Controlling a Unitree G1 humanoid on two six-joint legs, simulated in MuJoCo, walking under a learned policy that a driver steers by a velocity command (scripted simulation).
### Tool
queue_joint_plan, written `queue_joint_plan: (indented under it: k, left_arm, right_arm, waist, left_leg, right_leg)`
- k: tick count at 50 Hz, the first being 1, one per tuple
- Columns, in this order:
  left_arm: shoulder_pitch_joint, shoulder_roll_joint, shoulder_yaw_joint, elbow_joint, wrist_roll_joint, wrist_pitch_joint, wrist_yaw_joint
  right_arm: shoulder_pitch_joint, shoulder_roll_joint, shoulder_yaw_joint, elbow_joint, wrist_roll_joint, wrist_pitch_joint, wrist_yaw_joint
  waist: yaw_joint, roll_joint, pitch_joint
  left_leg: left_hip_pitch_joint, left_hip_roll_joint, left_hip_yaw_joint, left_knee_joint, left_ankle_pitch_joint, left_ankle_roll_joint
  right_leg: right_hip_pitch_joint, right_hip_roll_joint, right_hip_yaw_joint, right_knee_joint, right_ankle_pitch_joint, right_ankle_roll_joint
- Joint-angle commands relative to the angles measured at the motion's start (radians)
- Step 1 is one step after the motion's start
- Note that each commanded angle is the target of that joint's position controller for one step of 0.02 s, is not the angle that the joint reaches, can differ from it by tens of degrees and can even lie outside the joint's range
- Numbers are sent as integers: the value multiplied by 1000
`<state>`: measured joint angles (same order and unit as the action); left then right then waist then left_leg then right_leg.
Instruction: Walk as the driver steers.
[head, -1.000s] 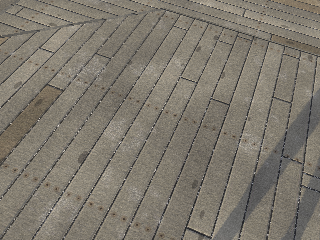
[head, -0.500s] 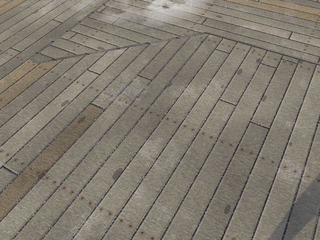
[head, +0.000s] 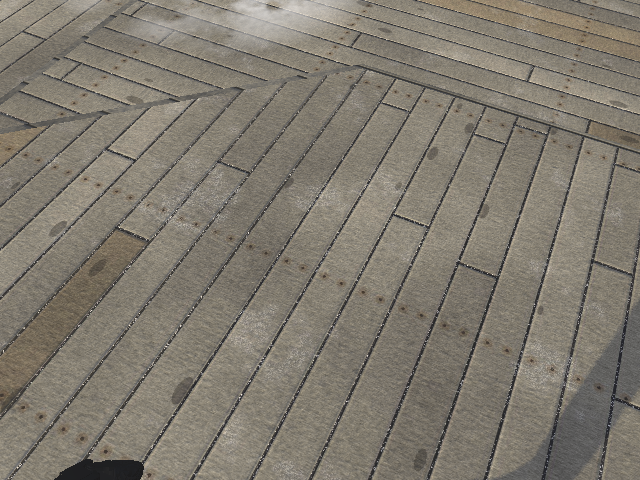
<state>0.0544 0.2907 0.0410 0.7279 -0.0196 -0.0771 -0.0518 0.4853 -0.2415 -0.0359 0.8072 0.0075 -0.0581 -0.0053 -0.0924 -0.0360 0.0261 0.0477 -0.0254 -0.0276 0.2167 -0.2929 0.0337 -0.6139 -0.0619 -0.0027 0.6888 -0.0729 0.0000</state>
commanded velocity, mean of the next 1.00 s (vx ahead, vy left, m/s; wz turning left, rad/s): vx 0.49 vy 0.00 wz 0.00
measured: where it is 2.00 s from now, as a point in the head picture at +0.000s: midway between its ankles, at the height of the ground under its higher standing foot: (345, 225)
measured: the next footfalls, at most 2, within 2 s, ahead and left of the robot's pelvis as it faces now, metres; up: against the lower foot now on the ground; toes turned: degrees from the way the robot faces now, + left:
right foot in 0.14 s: +0.27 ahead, -0.14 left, +0.00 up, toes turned -1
left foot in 0.70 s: +0.59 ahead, +0.08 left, +0.00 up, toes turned +1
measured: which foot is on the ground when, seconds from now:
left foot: down 0.00-0.14, up 0.16-0.68, down 0.70-1.00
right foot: up 0.00-0.12, down 0.14-0.70, up 0.72-1.00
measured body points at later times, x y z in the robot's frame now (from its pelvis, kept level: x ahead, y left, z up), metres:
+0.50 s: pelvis +0.28 -0.06 +0.00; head +0.30 -0.06 +0.45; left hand +0.30 +0.22 -0.12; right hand +0.47 -0.31 -0.09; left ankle +0.47 +0.12 -0.68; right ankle +0.23 -0.14 -0.74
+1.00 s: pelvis +0.57 -0.01 +0.00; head +0.60 +0.00 +0.45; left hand +0.75 +0.25 -0.10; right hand +0.61 -0.29 -0.12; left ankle +0.55 +0.08 -0.74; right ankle +0.72 -0.18 -0.68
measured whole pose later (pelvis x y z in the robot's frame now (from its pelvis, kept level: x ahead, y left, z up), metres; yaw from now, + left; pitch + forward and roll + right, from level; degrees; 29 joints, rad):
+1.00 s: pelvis +0.57 -0.01 +0.00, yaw -1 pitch +1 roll +2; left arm 0.13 0.30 0.04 0.78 -0.01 -0.06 -0.01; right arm 0.34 -0.27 -0.05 0.83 0.00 -0.09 0.02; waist -0.05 -0.05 0.02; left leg -0.08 -0.07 0.05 0.23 -0.17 0.06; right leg -0.67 -0.13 0.05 0.82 -0.07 0.01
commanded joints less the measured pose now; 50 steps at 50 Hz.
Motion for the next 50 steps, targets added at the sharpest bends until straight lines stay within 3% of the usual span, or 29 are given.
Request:
queue_joint_plan:
  k: [1, 4, 5, 6, 7, 8, 9, 10, 11, 12, 13, 14, 17, 20, 24, 29, 32, 33, 34, 35, 36, 37, 38, 39, 40, 41, 44, 47, 50]
  left_arm:
    - [-172, 41, -1, -115, -7, -20, -8]
    - [-145, 82, 14, -120, -5, -25, -9]
    - [-95, 104, 25, -110, -1, -24, -5]
    - [20, 134, 44, -78, 2, -21, 4]
    - [188, 169, 63, -32, 2, -15, 17]
    - [348, 243, 79, -4, 18, -7, 29]
    - [371, 262, 76, 12, 20, -10, 15]
    - [307, 169, 53, 8, 4, -12, 17]
    - [240, 137, 43, 2, 1, -12, 21]
    - [182, 130, 41, -4, 12, -12, 21]
    - [148, 105, 35, -7, 27, -16, 17]
    - [131, 93, 32, -6, 39, -22, 17]
    - [136, 89, 32, 19, 21, -41, 17]
    - [182, 121, 39, 45, 17, -40, 29]
    - [259, 147, 40, 74, 5, -27, 41]
    - [363, 159, 40, 125, 0, 5, 46]
    - [358, 181, 47, 134, 0, 23, 54]
    - [341, 192, 49, 132, 1, 28, 57]
    - [322, 180, 43, 125, 6, 33, 59]
    - [319, 139, 23, 95, 26, 29, 62]
    - [462, 4, -17, 82, 24, 5, 49]
    - [399, 108, 5, 99, 2, -16, 42]
    - [293, 161, 21, 61, -24, -29, 38]
    - [232, 148, 18, 46, -22, -35, 40]
    - [205, 136, 20, 41, -4, -32, 42]
    - [224, 125, 24, 46, 3, -22, 43]
    - [256, 71, 13, 54, 9, 9, 46]
    - [149, 60, 8, 18, 19, 14, 47]
    - [59, 44, 0, 3, 10, 5, 33]
  right_arm:
    - [13, -195, -50, -37, 8, -11, -8]
    - [-7, -207, -57, -23, 15, -6, -9]
    - [-18, -218, -61, -22, 12, -2, -11]
    - [-30, -219, -61, -23, 10, 5, -13]
    - [-34, -207, -54, -30, 2, 10, -18]
    - [8, -136, -32, -60, -19, 7, -21]
    - [121, -40, -4, -54, 4, -13, -13]
    - [15, -152, -30, -56, 31, -27, -6]
    - [-95, -189, -40, -83, 43, -37, -1]
    - [-141, -177, -37, -90, 30, -44, -7]
    - [-155, -169, -42, -87, 12, -42, -9]
    - [-126, -153, -42, -81, 10, -33, -7]
    - [-129, -119, -36, -76, 4, -7, -10]
    - [-251, -115, -31, -116, -10, -11, -11]
    - [-403, -82, -14, -152, -4, -33, 8]
    - [-543, -89, -9, -210, 9, -46, 41]
    - [-507, -122, -20, -215, 8, -49, 53]
    - [-431, -148, -33, -197, 6, -49, 50]
    - [-279, -193, -56, -153, 5, -49, 42]
    - [-89, -260, -76, -116, -9, -43, 30]
    - [-40, -334, -92, -92, -10, -39, 32]
    - [-29, -220, -66, -95, 1, -34, 30]
    - [-109, -188, -51, -102, 0, -33, 25]
    - [-174, -173, -46, -109, -4, -31, 24]
    - [-221, -151, -39, -111, -10, -32, 28]
    - [-245, -131, -32, -112, -19, -37, 30]
    - [-256, -145, -39, -91, -5, -54, 35]
    - [-229, -176, -48, -62, -5, -53, 23]
    - [-212, -194, -50, -43, -8, -49, 14]
  waist:
    - [-1, 147, 91]
    - [45, 153, 77]
    - [79, 163, 32]
    - [144, 163, -49]
    - [220, 151, -157]
    - [242, -28, -310]
    - [172, -283, -440]
    - [194, -173, -292]
    - [182, -96, -143]
    - [148, -5, -86]
    - [117, 9, -48]
    - [84, -35, -58]
    - [61, -33, -27]
    - [90, -1, 23]
    - [152, 10, 39]
    - [194, 4, 62]
    - [146, -32, 18]
    - [98, -49, -37]
    - [16, -38, -137]
    - [-53, 39, -297]
    - [21, 305, -431]
    - [-29, 229, -431]
    - [-22, 181, -253]
    - [8, 99, -163]
    - [38, 67, -90]
    - [74, 86, -73]
    - [115, 101, -45]
    - [96, 88, -1]
    - [60, 93, 16]
  left_leg:
    - [-99, 234, -120, -98, 272, 151]
    - [-21, 270, -103, -33, 455, 120]
    - [0, 264, -84, 41, 636, 106]
    - [-12, 236, -50, 185, 809, 84]
    - [-118, 195, -22, 388, 812, 54]
    - [-397, 106, 14, 747, 429, 11]
    - [-648, -51, -87, 1018, -283, -25]
    - [-762, 13, -134, 1111, -254, -17]
    - [-794, 63, -91, 1089, -155, -3]
    - [-750, 109, -69, 1041, -67, 0]
    - [-705, 139, -67, 994, -12, 1]
    - [-647, 161, -76, 974, 22, -1]
    - [-638, 181, -57, 892, 60, -24]
    - [-729, 188, -47, 725, 215, -51]
    - [-674, 142, 5, 449, 419, -48]
    - [-720, 104, 13, 310, 375, -21]
    - [-637, 66, 29, 271, 244, 20]
    - [-517, 34, 57, 261, 218, 42]
    - [-294, 22, 71, 240, 258, 78]
    - [40, 186, -102, 300, 309, 144]
    - [401, 423, -593, 223, 117, 318]
    - [399, 419, -697, 128, -3, 305]
    - [262, 381, -531, 102, 29, 256]
    - [114, 338, -414, 77, 129, 230]
    - [-11, 300, -333, 44, 227, 218]
    - [-89, 271, -278, 11, 279, 207]
    - [-201, 251, -185, -62, 353, 226]
    - [-218, 229, -110, -99, 367, 217]
    - [-210, 198, -7, -114, 341, 173]
  right_leg:
    - [34, 35, -26, -109, 97, -2]
    - [84, 46, -18, -158, 55, -50]
    - [161, 70, -37, -160, 30, -70]
    - [317, 99, -62, -167, 21, -98]
    - [561, 77, -42, -145, 27, -128]
    - [892, -155, 271, -145, -75, -212]
    - [1048, -327, 768, -349, -373, -332]
    - [943, -292, 753, -427, -503, -286]
    - [787, -262, 585, -437, -429, -249]
    - [647, -226, 482, -452, -299, -232]
    - [545, -182, 394, -474, -184, -224]
    - [485, -166, 350, -499, -133, -231]
    - [400, -141, 247, -565, -63, -254]
    - [417, -131, 185, -593, 19, -254]
    - [449, -91, 91, -589, 81, -208]
    - [639, -158, 108, -515, 144, -202]
    - [728, -185, 112, -411, 365, -174]
    - [730, -170, 96, -318, 543, -160]
    - [675, -123, 55, -141, 626, -132]
    - [462, -72, 24, 150, 387, -100]
    - [35, 123, 16, 510, -342, -31]
    - [-88, 96, 140, 621, -495, -37]
    - [-153, 42, 123, 633, -423, -46]
    - [-130, -7, 92, 584, -335, -45]
    - [-100, -35, 78, 516, -283, -35]
    - [-38, -60, 84, 479, -244, -29]
    - [15, -76, 67, 391, -201, 2]
    - [-35, -82, 56, 216, -47, 25]
    - [8, -56, 27, 17, 142, 14]
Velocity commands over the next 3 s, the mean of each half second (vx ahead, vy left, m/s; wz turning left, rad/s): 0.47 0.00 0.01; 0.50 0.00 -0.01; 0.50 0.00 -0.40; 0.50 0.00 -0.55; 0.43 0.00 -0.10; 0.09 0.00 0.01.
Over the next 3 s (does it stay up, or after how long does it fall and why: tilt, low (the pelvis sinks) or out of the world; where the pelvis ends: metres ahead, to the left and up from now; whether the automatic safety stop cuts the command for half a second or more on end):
stays up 1.41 -0.38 -0.01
